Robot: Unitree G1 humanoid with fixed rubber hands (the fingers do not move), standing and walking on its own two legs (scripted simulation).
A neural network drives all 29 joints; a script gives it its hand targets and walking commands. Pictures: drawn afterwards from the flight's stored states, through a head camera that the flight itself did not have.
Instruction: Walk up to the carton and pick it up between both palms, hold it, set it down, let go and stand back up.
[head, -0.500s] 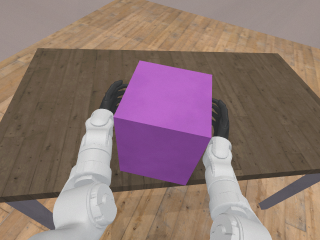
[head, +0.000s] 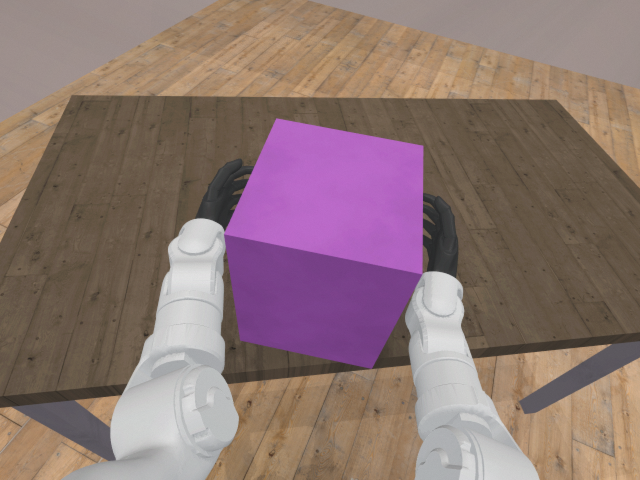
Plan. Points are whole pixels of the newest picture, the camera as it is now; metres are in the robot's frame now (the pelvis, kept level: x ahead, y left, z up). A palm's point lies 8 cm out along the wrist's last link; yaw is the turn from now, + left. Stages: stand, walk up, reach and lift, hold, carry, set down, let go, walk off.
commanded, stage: set down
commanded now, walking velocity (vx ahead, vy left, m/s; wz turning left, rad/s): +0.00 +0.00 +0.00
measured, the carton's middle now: (326, 249) +0.42 -0.01 +0.04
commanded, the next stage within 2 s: none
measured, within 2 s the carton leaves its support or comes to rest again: rests again in 0.40 s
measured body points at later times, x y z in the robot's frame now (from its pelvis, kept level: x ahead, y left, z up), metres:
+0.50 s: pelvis +0.00 +0.00 +0.00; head +0.06 +0.03 +0.44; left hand +0.45 +0.14 +0.05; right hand +0.39 -0.16 +0.04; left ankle +0.00 +0.10 -0.75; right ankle -0.02 -0.14 -0.75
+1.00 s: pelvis -0.01 +0.01 -0.01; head +0.01 +0.04 +0.43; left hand +0.45 +0.18 +0.10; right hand +0.40 -0.18 +0.10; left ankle +0.00 +0.10 -0.75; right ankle -0.02 -0.14 -0.75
